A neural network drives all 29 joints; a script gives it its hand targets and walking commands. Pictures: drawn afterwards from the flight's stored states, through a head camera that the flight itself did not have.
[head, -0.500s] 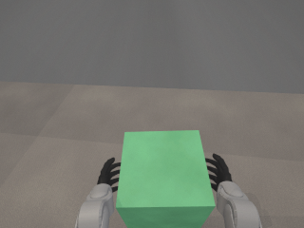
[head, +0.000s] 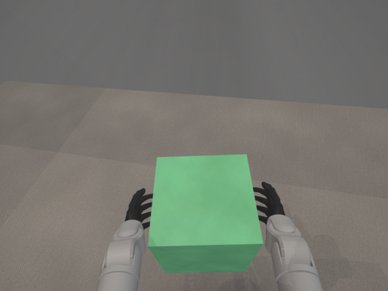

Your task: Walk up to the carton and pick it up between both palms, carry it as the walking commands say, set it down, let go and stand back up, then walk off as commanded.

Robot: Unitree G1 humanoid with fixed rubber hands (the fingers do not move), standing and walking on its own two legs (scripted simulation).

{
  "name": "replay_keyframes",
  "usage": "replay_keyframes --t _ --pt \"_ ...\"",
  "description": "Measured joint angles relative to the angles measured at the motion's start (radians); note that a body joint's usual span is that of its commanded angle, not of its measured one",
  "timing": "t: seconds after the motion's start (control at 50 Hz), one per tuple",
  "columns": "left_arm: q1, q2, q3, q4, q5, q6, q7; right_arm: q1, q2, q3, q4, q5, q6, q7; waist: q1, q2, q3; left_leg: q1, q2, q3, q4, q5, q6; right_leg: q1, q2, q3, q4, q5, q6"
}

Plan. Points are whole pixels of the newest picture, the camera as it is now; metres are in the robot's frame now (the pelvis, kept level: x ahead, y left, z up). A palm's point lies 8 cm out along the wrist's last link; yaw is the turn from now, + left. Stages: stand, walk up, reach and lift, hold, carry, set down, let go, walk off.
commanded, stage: set down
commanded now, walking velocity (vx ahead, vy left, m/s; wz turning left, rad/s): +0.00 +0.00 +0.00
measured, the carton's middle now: (203, 217) +0.32 +0.00 -0.09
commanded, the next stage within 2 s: none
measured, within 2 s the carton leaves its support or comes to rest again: neither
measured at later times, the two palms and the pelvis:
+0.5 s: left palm (136, 217) +0.33 +0.17 -0.08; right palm (256, 218) +0.31 -0.13 -0.10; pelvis -0.01 +0.03 -0.03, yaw -4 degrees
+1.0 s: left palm (150, 225) +0.35 +0.16 -0.18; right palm (256, 222) +0.34 -0.14 -0.18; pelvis -0.03 +0.03 -0.11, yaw -3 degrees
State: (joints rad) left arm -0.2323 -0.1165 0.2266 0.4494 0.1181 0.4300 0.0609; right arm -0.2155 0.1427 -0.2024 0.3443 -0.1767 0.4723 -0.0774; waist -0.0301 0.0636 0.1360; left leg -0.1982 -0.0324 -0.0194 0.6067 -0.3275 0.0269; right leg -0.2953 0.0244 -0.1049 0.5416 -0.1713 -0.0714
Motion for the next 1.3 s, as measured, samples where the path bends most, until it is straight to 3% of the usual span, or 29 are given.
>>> replay_keyframes --t 0.06,0.16,0.3,0.54,0.64,0.8,1.06,1.3 --pt "-0.068 -0.019 0.05 0.061 0.046 -0.06 -0.026 -0.031 0.005 -0.039 0.014 -0.008 -0.047 -0.001 0.001 -0.006 -0.036 -0.058 -0.003 0.004 0.03 -0.008 0.005 -0.06 -0.001 0.008 0.028 -0.004 0.001" --pt "-0.153 -0.034 0.159 0.14 0.144 -0.1 -0.075 -0.122 0.03 -0.109 0.08 -0.048 -0.061 0.006 0.041 -0.026 -0.059 -0.118 -0.02 -0.007 0.074 -0.025 0.018 -0.132 0.025 0.055 0.063 0.002 0.002" --pt "-0.191 -0.035 0.244 0.158 0.185 -0.105 -0.099 -0.209 0.061 -0.186 0.185 -0.108 -0.105 0.027 0.062 -0.048 -0.046 -0.213 -0.03 -0.009 0.137 -0.042 0.012 -0.227 0.026 0.068 0.122 -0.011 0.006" --pt "-0.214 -0.036 0.174 0.147 0.078 -0.224 -0.04 -0.217 0.01 -0.158 0.175 -0.105 -0.251 0.054 0.035 0.027 -0.097 -0.546 -0.062 0.024 0.267 -0.066 0.043 -0.559 -0.003 0.094 0.246 -0.027 0.043" --pt "-0.213 -0.05 0.135 0.156 0.046 -0.271 -0.008 -0.189 -0.021 -0.15 0.159 -0.065 -0.293 0.062 0.037 0.0 -0.178 -0.672 -0.068 0.047 0.319 -0.082 0.05 -0.695 0.002 0.131 0.309 -0.043 0.062" --pt "-0.24 -0.037 0.137 0.204 0.056 -0.296 0.015 -0.249 -0.036 -0.171 0.236 -0.057 -0.311 0.07 0.038 -0.045 -0.255 -0.834 -0.069 0.055 0.423 -0.11 0.044 -0.861 0.004 0.132 0.414 -0.067 0.053" --pt "-0.339 0.035 0.131 0.198 -0.032 -0.274 0.004 -0.367 -0.019 -0.176 0.219 -0.035 -0.28 0.032 0.043 -0.032 -0.277 -1.106 -0.067 0.049 0.639 -0.166 0.025 -1.132 0.003 0.107 0.619 -0.113 0.034" --pt "-0.401 0.05 0.169 0.24 -0.003 -0.255 -0.033 -0.383 -0.017 -0.168 0.208 -0.014 -0.254 -0.005 0.049 -0.039 -0.347 -1.251 -0.056 0.06 0.792 -0.246 0.021 -1.294 0.017 0.104 0.776 -0.179 0.026"
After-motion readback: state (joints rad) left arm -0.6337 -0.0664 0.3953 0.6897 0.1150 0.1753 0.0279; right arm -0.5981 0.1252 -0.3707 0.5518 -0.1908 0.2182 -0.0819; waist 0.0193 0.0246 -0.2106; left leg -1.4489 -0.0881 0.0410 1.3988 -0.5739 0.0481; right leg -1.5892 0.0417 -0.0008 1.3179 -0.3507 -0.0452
